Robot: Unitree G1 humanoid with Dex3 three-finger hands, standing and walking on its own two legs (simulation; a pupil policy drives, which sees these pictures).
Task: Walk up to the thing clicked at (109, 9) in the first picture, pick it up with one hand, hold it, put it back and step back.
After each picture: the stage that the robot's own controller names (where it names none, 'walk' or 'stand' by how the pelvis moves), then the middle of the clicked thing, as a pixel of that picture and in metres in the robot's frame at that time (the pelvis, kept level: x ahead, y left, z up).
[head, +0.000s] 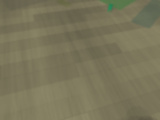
stand; (110, 8) +2.28 -0.50 -0.72
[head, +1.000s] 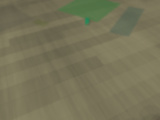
walk; (87, 21) +2.18 -0.01 -0.68
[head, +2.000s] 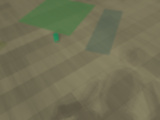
walk; (56, 38) +1.53 +0.37 -0.71
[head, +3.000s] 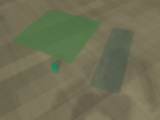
walk; (54, 67) +1.04 +0.32 -0.72
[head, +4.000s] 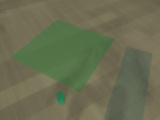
walk; (60, 98) +0.69 +0.20 -0.71
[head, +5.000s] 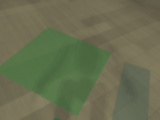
walk; out of the picture +0.46 +0.12 -0.70
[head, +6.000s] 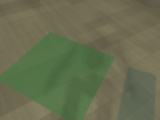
stand; out of the picture +0.39 +0.14 -0.72
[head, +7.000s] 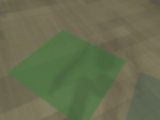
stand; out of the picture +0.37 +0.11 -0.71
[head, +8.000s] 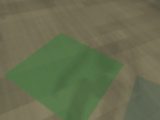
stand; out of the picture +0.36 +0.13 -0.72
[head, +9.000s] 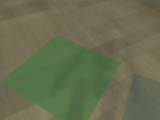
stand; out of the picture +0.36 +0.14 -0.73
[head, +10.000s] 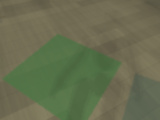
stand; out of the picture +0.36 +0.14 -0.73
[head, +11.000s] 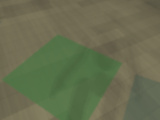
stand; out of the picture +0.35 +0.14 -0.73
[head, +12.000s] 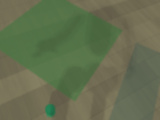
go down; (50, 111) +0.39 +0.13 -0.61
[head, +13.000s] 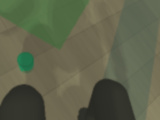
go down; (26, 63) +0.45 +0.17 -0.30
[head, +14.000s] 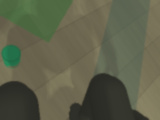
close in; (11, 57) +0.45 +0.18 -0.27
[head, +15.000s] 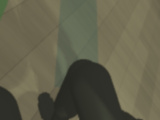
close; out of the picture +0.45 +0.21 -0.23
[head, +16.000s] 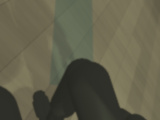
close; out of the picture +0.43 +0.22 -0.23
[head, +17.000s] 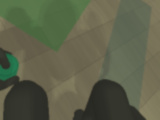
lift; (5, 70) +0.35 +0.23 -0.11
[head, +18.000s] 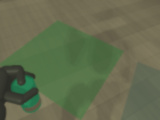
hold; (27, 94) +0.32 +0.17 +0.02
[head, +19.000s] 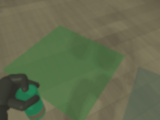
hold; (31, 103) +0.30 +0.16 -0.02
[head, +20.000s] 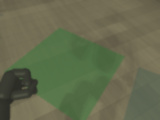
crouch; out of the picture +0.29 +0.16 -0.43
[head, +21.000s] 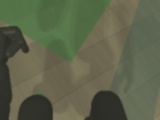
crouch; (38, 105) +0.30 +0.14 -0.41
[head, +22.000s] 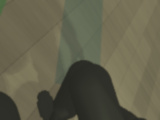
lower; out of the picture +0.29 +0.17 -0.27
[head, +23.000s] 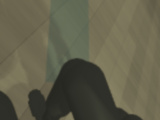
lower; out of the picture +0.29 +0.17 -0.27
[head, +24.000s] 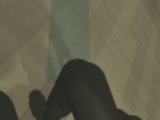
lower; out of the picture +0.30 +0.16 -0.26
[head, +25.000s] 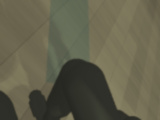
lower; out of the picture +0.30 +0.16 -0.26
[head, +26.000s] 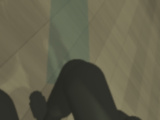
loosen; out of the picture +0.30 +0.15 -0.26
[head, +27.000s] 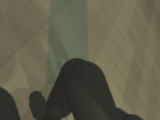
open; out of the picture +0.31 +0.15 -0.26
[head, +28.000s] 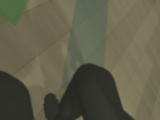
stand; out of the picture +0.31 +0.13 -0.27
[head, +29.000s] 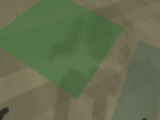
stand; out of the picture +0.26 +0.09 -0.61
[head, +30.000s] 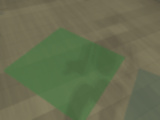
stand; out of the picture +0.24 +0.08 -0.69
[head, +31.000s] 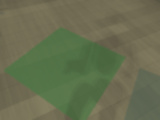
stand; out of the picture +0.23 +0.08 -0.69
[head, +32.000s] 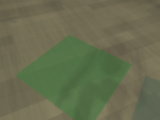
stand; out of the picture +0.25 +0.07 -0.75
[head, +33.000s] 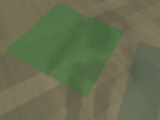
walk; out of the picture +0.31 +0.04 -0.72
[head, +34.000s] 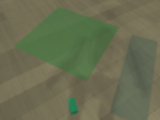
walk; (72, 105) +0.55 +0.08 -0.73
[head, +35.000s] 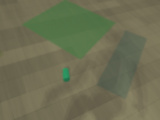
stand; (66, 74) +0.90 +0.07 -0.73
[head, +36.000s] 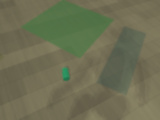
stand; (65, 74) +0.91 +0.12 -0.73
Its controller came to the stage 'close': yes
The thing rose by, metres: 0.69
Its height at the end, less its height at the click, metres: -0.02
